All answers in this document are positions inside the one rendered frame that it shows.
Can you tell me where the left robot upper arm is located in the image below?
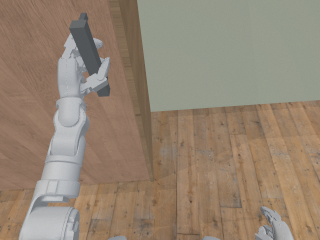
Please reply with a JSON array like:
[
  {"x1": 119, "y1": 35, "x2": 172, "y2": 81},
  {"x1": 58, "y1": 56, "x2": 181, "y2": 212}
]
[{"x1": 21, "y1": 206, "x2": 80, "y2": 240}]

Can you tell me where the robot right hand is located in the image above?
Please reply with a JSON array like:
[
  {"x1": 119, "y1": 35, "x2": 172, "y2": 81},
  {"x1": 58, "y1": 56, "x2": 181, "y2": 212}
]
[{"x1": 255, "y1": 206, "x2": 294, "y2": 240}]

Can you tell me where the robot left hand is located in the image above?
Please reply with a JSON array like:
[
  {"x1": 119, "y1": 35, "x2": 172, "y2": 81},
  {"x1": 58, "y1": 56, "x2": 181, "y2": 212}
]
[{"x1": 57, "y1": 33, "x2": 110, "y2": 100}]

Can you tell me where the wardrobe door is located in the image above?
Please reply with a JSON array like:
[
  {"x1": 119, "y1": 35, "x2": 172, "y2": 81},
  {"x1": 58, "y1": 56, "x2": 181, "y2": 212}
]
[{"x1": 0, "y1": 0, "x2": 150, "y2": 191}]

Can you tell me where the robot left forearm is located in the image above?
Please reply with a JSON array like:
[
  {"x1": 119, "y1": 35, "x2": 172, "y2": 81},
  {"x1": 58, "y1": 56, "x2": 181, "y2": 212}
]
[{"x1": 18, "y1": 96, "x2": 90, "y2": 240}]

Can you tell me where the handle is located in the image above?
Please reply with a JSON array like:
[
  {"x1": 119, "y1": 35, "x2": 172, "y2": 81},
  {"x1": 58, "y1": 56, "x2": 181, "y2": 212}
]
[{"x1": 69, "y1": 12, "x2": 110, "y2": 97}]

